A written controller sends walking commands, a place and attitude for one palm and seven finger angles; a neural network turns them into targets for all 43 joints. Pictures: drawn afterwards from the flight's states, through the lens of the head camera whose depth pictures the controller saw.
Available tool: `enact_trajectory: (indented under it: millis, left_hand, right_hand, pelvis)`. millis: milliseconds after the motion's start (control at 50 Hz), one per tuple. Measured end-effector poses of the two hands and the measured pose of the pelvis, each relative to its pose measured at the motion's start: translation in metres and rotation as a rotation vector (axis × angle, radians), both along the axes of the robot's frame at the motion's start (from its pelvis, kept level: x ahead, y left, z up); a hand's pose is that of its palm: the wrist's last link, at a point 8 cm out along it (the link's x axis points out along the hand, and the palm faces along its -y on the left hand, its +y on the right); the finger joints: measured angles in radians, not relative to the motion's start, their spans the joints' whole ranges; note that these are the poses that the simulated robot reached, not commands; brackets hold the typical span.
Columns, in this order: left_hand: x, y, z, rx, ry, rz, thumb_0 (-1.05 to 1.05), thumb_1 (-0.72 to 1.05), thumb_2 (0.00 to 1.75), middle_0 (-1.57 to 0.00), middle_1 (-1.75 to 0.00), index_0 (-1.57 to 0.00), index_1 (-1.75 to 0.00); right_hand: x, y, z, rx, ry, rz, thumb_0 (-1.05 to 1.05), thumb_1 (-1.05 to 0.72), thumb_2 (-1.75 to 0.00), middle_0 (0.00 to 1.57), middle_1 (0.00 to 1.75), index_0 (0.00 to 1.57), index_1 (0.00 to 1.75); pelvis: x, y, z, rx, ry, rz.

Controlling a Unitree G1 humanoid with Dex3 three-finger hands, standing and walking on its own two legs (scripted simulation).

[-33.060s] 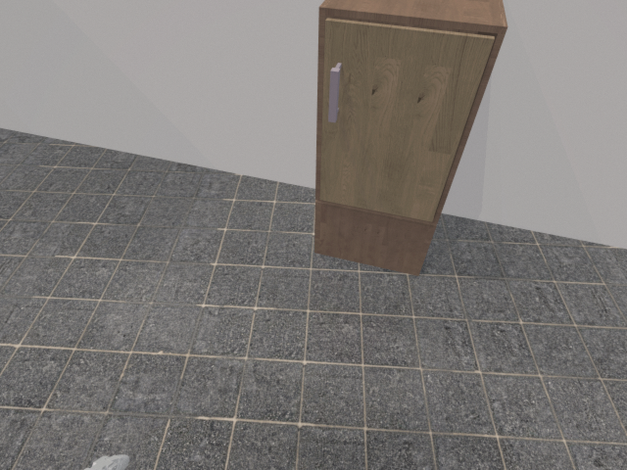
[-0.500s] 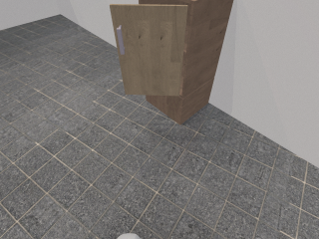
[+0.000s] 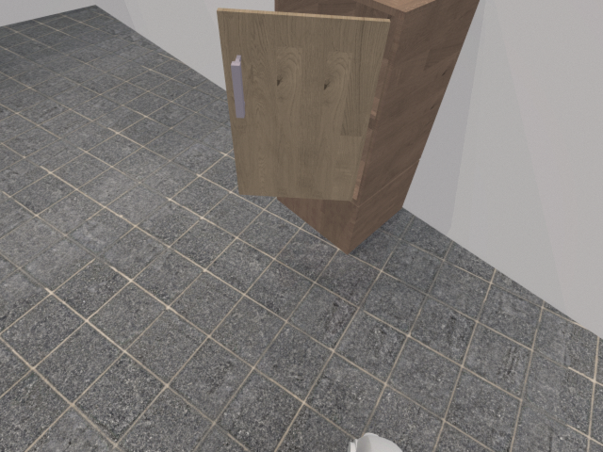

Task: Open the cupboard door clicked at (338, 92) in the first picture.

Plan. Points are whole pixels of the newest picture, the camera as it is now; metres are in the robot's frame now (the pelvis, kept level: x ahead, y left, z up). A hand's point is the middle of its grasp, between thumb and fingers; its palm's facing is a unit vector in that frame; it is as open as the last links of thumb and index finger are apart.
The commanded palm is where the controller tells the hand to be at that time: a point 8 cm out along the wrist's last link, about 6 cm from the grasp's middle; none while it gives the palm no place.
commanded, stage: take the last steps up to it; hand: left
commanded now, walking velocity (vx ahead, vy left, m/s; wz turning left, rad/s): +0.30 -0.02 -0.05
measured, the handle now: (239, 87) +0.94 +0.23 -0.02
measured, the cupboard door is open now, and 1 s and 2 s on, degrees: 43 43 43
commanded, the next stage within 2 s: come to a stop and stand still in 0.84 s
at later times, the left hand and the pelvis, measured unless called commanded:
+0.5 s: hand (212, 409) +0.21 +0.16 -0.18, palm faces +0.07 -0.98 -0.18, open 7.1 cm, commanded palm none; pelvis +0.18 -0.03 +0.00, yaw +1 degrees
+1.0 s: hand (234, 292) +0.42 +0.16 -0.17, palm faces -0.01 -0.98 -0.19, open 7.3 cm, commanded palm none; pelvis +0.34 -0.02 -0.01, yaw -1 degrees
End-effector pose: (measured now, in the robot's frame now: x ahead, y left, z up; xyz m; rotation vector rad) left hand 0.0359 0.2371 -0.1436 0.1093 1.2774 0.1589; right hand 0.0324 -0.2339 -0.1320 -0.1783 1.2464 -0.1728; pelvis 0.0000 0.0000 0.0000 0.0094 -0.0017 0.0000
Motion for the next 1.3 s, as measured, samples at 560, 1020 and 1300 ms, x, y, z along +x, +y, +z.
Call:
enact_trajectory:
  millis: [560, 1020, 1300]
  left_hand:
    - [0.151, -0.021, -0.014, -0.007, 0.095, 0.04, -0.02, 0.94, 0.9, -0.2, -0.3, -0.2, -0.3]
    - [0.39, -0.032, -0.001, 0.03, -0.072, -0.091, 0.0, 0.92, 0.9, -0.2, -0.3, -0.19, -0.3]
    - [0.42, -0.049, -0.012, -0.001, -0.065, -0.025, -0.01, 0.91, 0.9, -0.2, -0.3, -0.2, -0.3]
  right_hand:
    - [0.234, -0.023, 0.001, 0.01, -0.037, 0.028, 0.01, -0.92, -0.9, 0.2, 0.3, 0.2, 0.29]
    - [0.274, -0.013, -0.023, 0.066, 0.194, -0.091, 0.0, -0.92, -0.9, 0.2, 0.3, 0.2, 0.3]
    - [0.341, -0.03, -0.018, 0.007, 0.173, -0.061, 0.0, -0.91, -0.9, 0.2, 0.3, 0.2, 0.3]
  pelvis:
    - [0.206, -0.022, -0.006, -0.036, -0.008, 0.007]
    - [0.351, -0.03, -0.011, 0.032, -0.003, -0.017]
    - [0.375, -0.032, -0.011, 0.008, -0.011, 0.012]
